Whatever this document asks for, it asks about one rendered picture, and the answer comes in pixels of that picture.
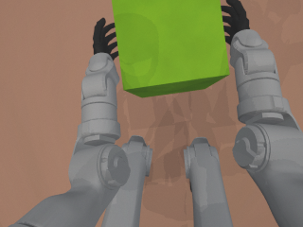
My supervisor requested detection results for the carton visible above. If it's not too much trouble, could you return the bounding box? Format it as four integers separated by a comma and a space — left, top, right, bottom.
112, 0, 230, 98

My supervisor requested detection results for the left robot shin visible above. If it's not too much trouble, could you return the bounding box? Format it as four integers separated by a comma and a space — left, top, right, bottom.
121, 135, 147, 152

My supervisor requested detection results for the robot left hand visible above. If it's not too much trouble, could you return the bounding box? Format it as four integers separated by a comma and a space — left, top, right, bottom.
93, 18, 119, 60

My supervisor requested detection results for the robot right upper arm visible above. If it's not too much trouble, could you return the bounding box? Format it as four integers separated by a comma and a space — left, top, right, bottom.
232, 123, 303, 227

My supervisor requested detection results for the robot shin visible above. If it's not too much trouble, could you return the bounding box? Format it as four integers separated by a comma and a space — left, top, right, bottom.
189, 136, 221, 166
121, 135, 147, 152

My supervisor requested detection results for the robot left upper arm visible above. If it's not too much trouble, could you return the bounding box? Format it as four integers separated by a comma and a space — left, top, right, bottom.
8, 143, 131, 227

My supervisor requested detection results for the right robot shin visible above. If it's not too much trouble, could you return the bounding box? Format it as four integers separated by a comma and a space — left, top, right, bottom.
189, 136, 221, 166

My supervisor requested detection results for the robot right forearm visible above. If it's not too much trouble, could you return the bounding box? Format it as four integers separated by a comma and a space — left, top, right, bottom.
229, 29, 303, 133

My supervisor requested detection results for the robot left forearm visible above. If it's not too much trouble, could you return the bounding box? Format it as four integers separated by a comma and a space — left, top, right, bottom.
71, 52, 121, 159

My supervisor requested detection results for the robot right hand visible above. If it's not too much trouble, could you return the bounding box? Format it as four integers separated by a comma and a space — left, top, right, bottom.
221, 0, 250, 46

